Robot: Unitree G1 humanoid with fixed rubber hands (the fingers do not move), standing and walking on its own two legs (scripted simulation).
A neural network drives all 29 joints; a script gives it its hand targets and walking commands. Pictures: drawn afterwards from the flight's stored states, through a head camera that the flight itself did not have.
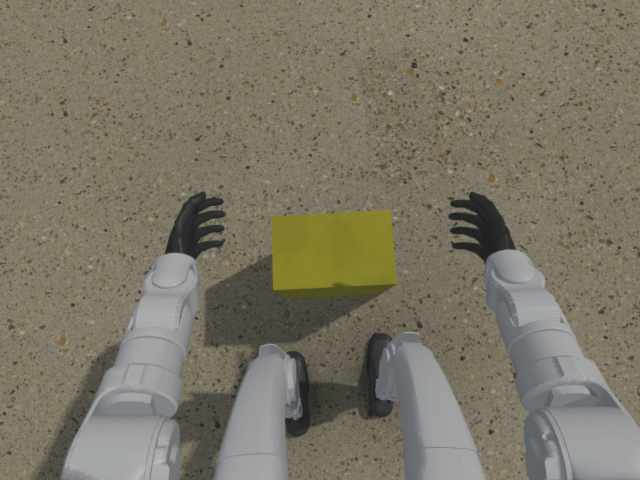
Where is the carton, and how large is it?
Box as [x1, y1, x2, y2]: [271, 210, 396, 299]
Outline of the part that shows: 390,210 271,217 273,290 290,299 380,294 396,283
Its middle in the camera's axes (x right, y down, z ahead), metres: +0.03 +0.04 +0.93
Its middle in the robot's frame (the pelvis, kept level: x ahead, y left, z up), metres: +0.42 +0.00 -0.53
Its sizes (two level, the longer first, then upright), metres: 0.246 0.152 0.293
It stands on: the floor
